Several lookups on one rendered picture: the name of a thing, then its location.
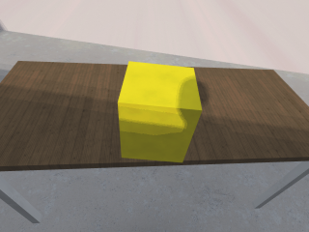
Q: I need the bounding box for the carton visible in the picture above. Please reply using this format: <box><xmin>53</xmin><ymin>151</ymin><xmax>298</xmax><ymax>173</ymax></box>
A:
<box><xmin>118</xmin><ymin>61</ymin><xmax>203</xmax><ymax>163</ymax></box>

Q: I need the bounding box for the table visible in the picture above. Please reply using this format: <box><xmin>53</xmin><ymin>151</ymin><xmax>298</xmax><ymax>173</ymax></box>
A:
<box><xmin>0</xmin><ymin>61</ymin><xmax>309</xmax><ymax>223</ymax></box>

